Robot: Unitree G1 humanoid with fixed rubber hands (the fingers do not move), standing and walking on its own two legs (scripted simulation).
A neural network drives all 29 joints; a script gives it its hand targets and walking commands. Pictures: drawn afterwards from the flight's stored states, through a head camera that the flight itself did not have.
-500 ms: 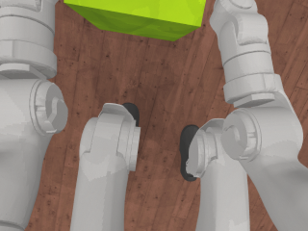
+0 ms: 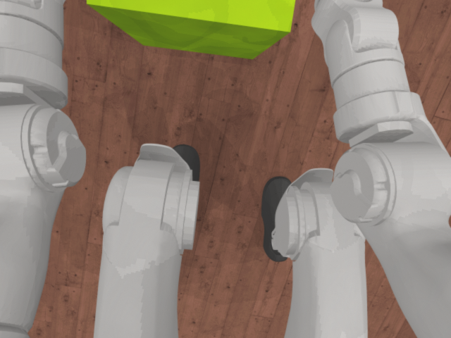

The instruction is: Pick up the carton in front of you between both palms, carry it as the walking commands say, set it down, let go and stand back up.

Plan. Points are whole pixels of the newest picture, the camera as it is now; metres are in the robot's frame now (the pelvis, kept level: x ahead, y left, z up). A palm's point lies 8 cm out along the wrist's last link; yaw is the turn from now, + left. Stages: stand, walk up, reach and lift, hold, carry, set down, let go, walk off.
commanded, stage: set down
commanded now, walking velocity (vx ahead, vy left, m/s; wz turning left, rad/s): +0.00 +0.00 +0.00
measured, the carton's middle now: out of the picture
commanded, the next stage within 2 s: let go in 1.68 s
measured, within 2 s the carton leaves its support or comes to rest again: neither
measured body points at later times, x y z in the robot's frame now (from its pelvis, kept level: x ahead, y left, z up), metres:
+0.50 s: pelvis +0.01 +0.00 +0.00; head +0.38 +0.08 +0.22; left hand +0.53 +0.31 -0.20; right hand +0.59 -0.03 -0.19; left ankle +0.13 +0.12 -0.34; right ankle +0.11 -0.12 -0.34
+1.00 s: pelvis +0.00 +0.00 +0.06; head +0.36 +0.09 +0.32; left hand +0.55 +0.35 -0.06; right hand +0.61 -0.02 -0.06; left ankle +0.13 +0.12 -0.34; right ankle +0.11 -0.12 -0.34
